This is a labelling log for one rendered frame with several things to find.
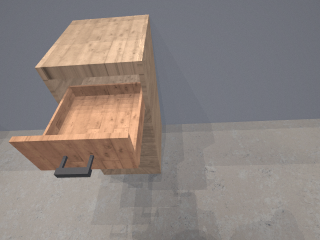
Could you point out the handle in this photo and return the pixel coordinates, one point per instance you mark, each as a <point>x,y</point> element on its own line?
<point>74,172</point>

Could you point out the drawer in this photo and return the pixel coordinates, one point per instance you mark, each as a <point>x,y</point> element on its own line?
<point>103,120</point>

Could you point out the cabinet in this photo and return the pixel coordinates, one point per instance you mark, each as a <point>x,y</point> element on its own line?
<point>109,51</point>

